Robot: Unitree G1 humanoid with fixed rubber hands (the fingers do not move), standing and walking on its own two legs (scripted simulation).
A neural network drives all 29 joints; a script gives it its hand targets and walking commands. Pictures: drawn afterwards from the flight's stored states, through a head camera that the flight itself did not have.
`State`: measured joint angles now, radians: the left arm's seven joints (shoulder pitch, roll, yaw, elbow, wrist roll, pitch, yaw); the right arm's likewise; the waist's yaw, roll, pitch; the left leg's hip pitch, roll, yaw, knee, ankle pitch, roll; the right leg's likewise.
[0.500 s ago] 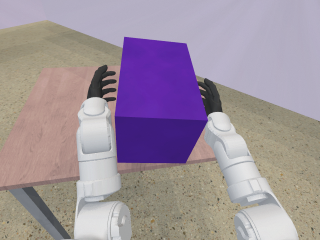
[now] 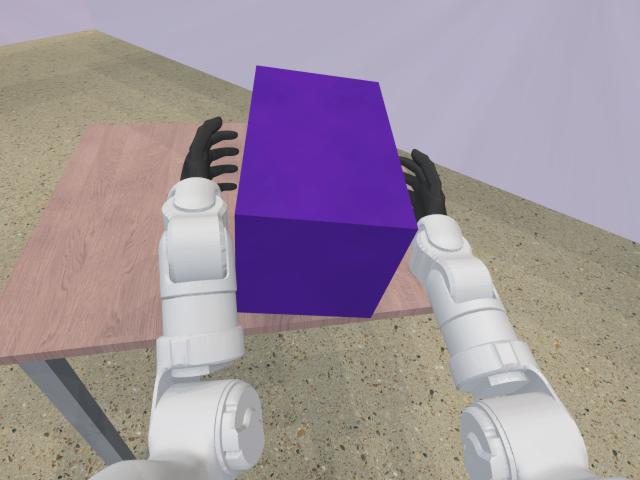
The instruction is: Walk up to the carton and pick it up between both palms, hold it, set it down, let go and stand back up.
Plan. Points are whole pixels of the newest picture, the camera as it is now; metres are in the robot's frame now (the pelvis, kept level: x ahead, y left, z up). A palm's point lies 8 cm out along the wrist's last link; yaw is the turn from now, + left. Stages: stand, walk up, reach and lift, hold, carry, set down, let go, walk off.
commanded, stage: hold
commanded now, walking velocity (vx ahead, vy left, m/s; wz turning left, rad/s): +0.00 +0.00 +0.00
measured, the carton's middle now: (312, 189) +0.45 +0.02 +0.16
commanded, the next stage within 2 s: none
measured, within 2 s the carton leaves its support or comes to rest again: neither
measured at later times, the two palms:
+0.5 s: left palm (196, 193) +0.36 +0.16 +0.21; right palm (423, 219) +0.37 -0.11 +0.18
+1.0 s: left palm (202, 177) +0.38 +0.15 +0.22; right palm (426, 207) +0.38 -0.12 +0.19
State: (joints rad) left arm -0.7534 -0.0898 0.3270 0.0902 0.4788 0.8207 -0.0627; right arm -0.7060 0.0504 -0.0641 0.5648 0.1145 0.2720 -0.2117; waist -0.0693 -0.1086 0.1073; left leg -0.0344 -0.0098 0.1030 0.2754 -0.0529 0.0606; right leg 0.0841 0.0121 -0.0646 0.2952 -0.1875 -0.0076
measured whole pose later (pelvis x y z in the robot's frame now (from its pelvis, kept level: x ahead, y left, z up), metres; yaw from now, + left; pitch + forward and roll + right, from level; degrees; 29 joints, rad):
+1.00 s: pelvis +0.01 +0.00 +0.00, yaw +0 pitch -12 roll +0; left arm -0.74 -0.08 0.33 0.09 0.48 0.81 -0.08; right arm -0.70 0.06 -0.05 0.56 0.12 0.27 -0.23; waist -0.07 -0.11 0.10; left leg 0.00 -0.01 0.10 0.28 -0.07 0.05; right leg 0.12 0.01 -0.07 0.28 -0.20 -0.01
